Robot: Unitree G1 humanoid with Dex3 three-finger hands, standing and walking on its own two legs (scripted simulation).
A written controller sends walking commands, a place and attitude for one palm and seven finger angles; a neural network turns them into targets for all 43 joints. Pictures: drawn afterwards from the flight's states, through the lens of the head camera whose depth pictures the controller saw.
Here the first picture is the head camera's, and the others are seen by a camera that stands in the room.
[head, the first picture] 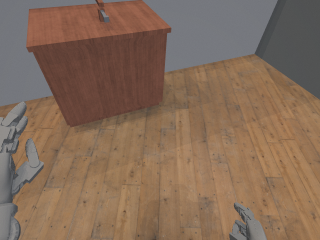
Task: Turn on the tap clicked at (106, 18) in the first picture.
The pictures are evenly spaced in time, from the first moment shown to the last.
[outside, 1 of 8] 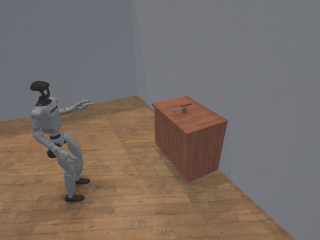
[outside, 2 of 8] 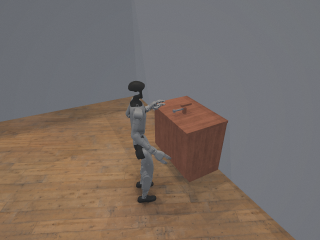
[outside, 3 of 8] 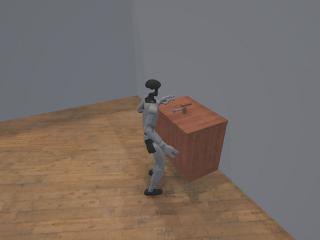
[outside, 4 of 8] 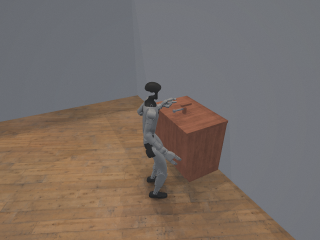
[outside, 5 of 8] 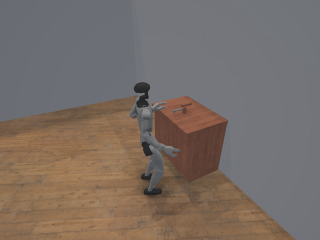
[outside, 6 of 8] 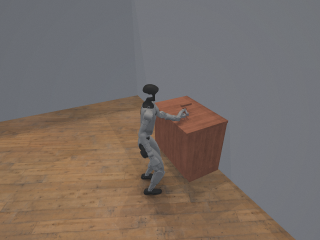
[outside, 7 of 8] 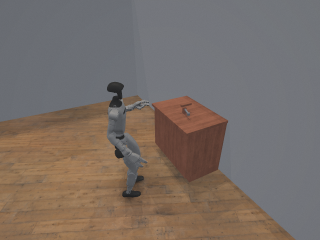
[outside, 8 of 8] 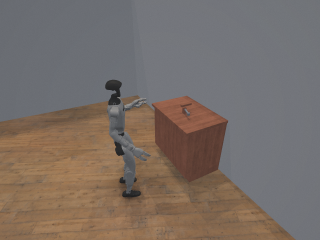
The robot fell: no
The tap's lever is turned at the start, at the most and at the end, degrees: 0 74 74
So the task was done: yes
